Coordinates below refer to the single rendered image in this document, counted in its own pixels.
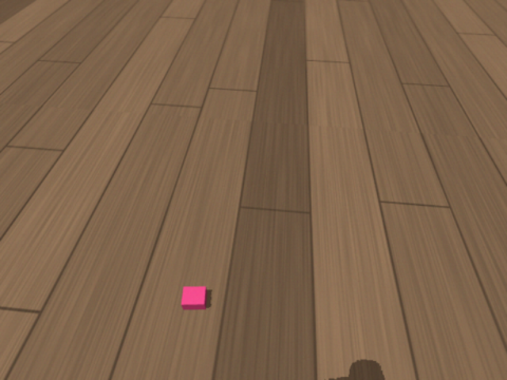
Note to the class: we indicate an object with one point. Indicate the small box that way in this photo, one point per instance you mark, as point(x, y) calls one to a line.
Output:
point(194, 298)

